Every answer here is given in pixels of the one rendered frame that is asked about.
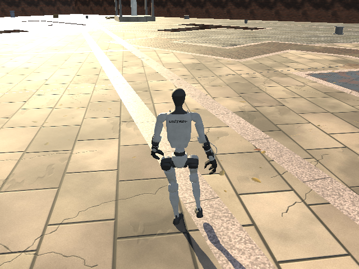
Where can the left robot upper arm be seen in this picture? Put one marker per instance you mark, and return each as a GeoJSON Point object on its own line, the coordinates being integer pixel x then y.
{"type": "Point", "coordinates": [158, 127]}

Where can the robot right hand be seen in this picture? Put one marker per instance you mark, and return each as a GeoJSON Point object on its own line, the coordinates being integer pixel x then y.
{"type": "Point", "coordinates": [213, 166]}

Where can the left robot shin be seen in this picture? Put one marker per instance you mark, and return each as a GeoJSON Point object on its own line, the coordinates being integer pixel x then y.
{"type": "Point", "coordinates": [174, 199]}

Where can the robot left hand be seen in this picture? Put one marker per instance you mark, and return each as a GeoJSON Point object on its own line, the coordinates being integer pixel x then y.
{"type": "Point", "coordinates": [154, 155]}

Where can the right robot foot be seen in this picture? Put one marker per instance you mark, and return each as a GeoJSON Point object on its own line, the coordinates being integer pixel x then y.
{"type": "Point", "coordinates": [198, 213]}

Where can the robot right forearm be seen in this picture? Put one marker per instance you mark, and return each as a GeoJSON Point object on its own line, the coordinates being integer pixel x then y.
{"type": "Point", "coordinates": [208, 150]}

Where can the robot left forearm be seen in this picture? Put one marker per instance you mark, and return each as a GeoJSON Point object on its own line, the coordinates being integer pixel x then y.
{"type": "Point", "coordinates": [155, 145]}

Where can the right robot upper arm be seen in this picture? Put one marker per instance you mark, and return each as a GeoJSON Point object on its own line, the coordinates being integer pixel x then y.
{"type": "Point", "coordinates": [199, 127]}

